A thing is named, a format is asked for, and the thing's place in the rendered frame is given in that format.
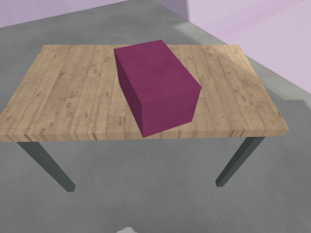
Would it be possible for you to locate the carton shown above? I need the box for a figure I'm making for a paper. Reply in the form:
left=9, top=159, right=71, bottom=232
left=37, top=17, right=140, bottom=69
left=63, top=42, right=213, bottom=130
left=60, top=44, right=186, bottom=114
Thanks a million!
left=114, top=40, right=201, bottom=138

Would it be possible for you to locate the table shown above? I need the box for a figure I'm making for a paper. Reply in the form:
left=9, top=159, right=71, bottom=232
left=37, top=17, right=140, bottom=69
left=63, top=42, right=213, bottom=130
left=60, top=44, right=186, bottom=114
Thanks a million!
left=0, top=45, right=290, bottom=192

